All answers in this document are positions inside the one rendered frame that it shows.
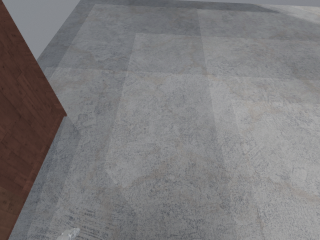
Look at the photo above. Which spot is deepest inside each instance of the wardrobe door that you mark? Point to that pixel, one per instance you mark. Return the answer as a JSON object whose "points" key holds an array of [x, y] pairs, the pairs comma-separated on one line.
{"points": [[27, 115], [10, 205]]}

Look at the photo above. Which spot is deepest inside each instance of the robot left hand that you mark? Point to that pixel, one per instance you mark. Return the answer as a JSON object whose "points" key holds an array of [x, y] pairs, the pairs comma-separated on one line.
{"points": [[69, 234]]}

